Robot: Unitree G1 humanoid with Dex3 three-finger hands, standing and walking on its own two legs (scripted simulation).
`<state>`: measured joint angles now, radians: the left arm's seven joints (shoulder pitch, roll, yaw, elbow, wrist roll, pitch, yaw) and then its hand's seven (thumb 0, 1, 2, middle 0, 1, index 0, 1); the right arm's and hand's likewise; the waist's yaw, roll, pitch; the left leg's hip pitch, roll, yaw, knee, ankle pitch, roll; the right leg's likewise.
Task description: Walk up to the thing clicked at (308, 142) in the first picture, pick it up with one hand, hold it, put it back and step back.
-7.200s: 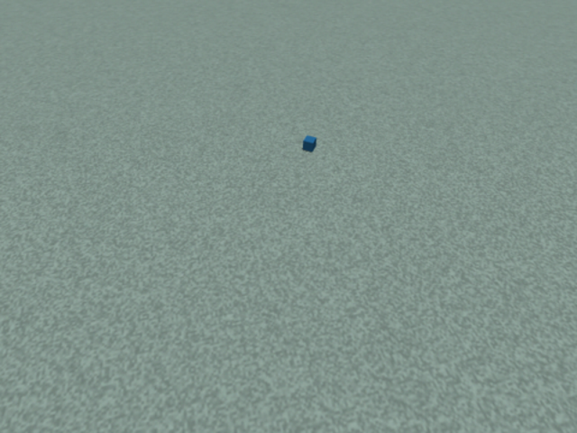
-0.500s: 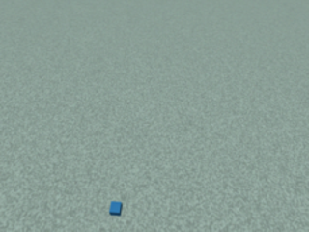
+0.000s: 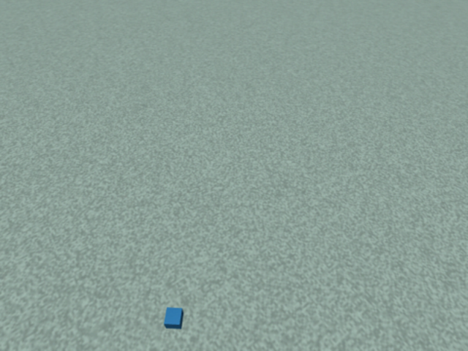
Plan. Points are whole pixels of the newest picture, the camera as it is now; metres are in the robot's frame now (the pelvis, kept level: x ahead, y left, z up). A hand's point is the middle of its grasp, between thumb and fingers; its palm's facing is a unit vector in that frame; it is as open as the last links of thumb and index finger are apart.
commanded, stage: walk up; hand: left
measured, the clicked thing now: (174, 318) +0.40 +0.22 -0.75
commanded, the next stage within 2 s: stand in 0.50 s
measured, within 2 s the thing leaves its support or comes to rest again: neither
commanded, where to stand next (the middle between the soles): +0.01 +0.00 m, yaw -2 degrees
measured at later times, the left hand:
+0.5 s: hand out of the picture +0.10 +0.23 -0.16, palm faces +0.00 -0.95 -0.33, open 7.4 cm
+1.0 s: hand out of the picture +0.08 +0.22 -0.16, palm faces -0.01 -0.94 -0.34, open 7.4 cm
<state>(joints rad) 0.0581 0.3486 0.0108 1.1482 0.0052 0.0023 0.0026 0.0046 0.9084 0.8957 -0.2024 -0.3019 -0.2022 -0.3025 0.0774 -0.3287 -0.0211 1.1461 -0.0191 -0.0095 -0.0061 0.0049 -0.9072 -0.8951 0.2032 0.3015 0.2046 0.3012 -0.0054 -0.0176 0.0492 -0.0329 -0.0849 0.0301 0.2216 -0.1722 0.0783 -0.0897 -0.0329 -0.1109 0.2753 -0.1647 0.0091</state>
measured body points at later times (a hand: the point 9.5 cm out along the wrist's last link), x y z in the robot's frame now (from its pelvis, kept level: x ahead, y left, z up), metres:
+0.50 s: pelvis +0.01 -0.02 +0.00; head +0.03 -0.01 +0.45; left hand +0.10 +0.28 -0.14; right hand +0.10 -0.32 -0.13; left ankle -0.03 +0.06 -0.75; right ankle -0.01 -0.12 -0.75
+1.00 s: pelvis +0.01 -0.03 +0.00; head +0.02 -0.03 +0.45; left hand +0.09 +0.27 -0.13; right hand +0.09 -0.33 -0.13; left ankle -0.03 +0.06 -0.75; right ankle -0.01 -0.12 -0.75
